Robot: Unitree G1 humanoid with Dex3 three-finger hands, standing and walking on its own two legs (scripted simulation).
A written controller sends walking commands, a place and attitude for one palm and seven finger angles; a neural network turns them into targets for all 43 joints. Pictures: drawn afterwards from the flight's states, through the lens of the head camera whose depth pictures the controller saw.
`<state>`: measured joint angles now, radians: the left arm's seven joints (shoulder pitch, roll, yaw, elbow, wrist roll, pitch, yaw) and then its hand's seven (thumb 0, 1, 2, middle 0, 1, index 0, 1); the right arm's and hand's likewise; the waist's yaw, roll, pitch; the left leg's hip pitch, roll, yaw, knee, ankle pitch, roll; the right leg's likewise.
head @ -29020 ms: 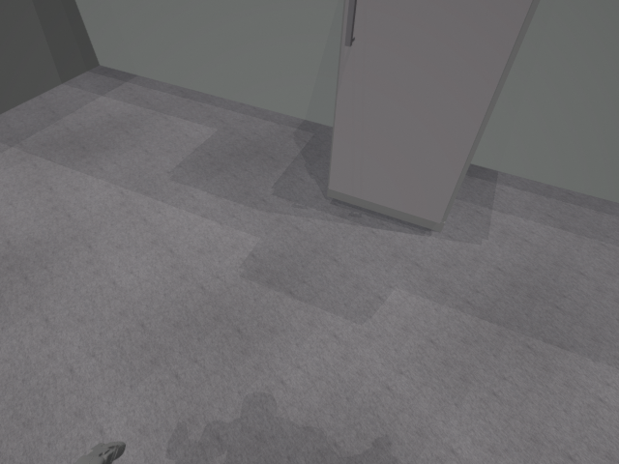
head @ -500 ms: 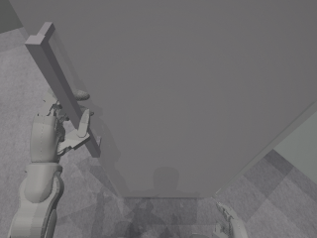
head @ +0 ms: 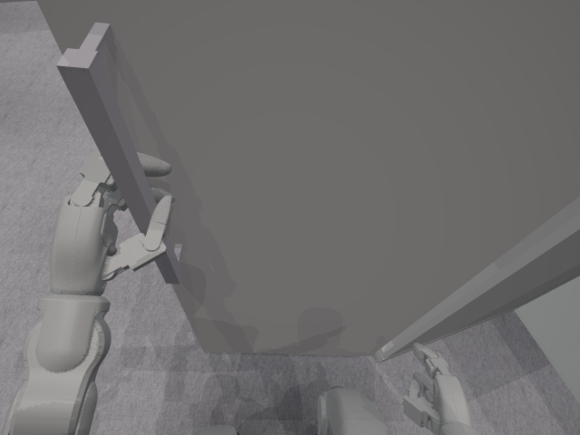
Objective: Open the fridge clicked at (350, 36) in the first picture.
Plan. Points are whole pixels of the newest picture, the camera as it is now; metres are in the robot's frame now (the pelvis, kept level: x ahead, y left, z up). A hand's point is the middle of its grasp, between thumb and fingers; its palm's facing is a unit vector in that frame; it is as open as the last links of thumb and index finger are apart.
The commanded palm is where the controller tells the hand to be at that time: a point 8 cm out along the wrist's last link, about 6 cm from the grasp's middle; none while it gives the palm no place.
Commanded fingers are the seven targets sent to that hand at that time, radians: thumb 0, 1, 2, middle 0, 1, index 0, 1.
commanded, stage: walk backward, drawing the door open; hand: left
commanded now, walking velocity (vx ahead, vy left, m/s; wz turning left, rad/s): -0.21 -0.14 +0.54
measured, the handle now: (149, 195) +0.33 +0.18 +0.15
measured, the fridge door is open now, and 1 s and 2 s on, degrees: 70 79 77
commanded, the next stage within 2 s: stop walking and hold the door back in 0.18 s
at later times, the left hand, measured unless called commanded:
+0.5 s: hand (169, 335) +0.19 +0.13 +0.15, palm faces +0.50 -0.83 -0.24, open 5.9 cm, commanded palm +0.18 +0.18 +0.14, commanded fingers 0.00 0.90 0.90 -0.45 -1.40 -0.45 -1.40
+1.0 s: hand (166, 286) +0.23 +0.14 +0.16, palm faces +0.43 -0.87 -0.22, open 5.5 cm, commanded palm +0.19 +0.19 +0.14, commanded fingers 0.00 0.90 0.90 -0.45 -1.40 -0.45 -1.40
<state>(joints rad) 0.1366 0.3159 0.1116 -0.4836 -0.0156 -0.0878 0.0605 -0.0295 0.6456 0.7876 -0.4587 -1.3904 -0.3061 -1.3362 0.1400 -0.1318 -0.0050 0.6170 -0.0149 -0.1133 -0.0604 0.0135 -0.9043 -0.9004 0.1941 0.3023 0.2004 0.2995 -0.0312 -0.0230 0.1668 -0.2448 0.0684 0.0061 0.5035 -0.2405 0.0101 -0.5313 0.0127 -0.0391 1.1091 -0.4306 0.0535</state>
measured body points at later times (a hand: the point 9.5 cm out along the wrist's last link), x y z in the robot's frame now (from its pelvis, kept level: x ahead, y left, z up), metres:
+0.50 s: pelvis -0.07 -0.15 +0.00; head -0.04 -0.16 +0.45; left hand +0.16 +0.17 +0.17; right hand +0.16 -0.36 -0.10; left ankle -0.12 -0.03 -0.67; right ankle -0.01 -0.24 -0.74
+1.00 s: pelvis -0.15 -0.16 -0.02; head -0.12 -0.17 +0.43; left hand +0.20 +0.18 +0.18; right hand +0.00 -0.35 -0.15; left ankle -0.18 -0.03 -0.72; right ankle -0.08 -0.25 -0.75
